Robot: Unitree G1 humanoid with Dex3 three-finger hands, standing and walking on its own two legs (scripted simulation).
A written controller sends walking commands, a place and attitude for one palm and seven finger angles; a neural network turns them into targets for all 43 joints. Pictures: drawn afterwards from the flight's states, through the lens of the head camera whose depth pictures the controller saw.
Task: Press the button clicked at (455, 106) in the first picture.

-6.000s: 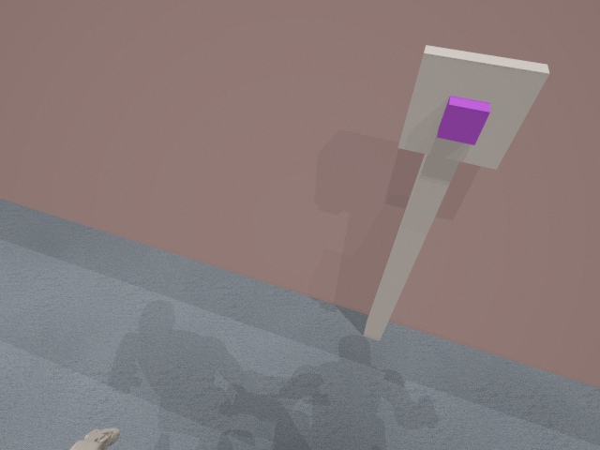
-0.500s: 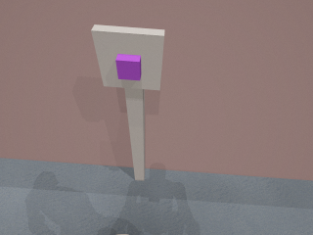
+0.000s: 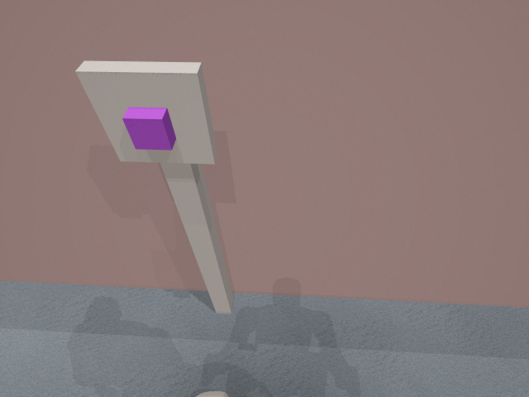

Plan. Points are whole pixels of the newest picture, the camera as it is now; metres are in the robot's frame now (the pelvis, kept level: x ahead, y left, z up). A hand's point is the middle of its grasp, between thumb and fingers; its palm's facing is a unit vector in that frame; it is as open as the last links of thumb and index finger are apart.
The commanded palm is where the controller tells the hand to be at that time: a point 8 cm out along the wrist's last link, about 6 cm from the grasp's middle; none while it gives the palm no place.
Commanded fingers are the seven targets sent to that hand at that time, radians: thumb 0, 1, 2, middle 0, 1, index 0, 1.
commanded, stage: come to a stop and stand still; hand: left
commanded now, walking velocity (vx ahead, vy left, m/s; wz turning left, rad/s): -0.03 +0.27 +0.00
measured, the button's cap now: (151, 127) +0.47 +0.21 +0.16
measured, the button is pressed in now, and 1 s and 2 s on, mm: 0 0 0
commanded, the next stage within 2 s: look again from close up in 1.54 s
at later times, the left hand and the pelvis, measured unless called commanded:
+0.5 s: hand out of the picture +0.01 +0.18 -0.17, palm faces +0.01 -0.97 -0.24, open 7.4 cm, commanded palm none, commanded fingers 0.00 0.90 0.90 -0.20 -0.30 -0.20 -0.30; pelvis +0.00 +0.00 +0.00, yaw +0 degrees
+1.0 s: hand out of the picture +0.05 +0.15 -0.16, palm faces -0.02 -0.97 -0.23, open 7.3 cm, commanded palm none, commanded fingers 0.00 0.90 0.90 -0.20 -0.30 -0.20 -0.30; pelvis +0.02 -0.03 +0.01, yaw -1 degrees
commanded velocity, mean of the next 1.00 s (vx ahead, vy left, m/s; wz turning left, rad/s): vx -0.01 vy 0.03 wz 0.00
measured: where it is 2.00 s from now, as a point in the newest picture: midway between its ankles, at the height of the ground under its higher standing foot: outside the picture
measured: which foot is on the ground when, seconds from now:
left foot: up 0.00-0.16, down 0.18-1.00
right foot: down 0.00-1.00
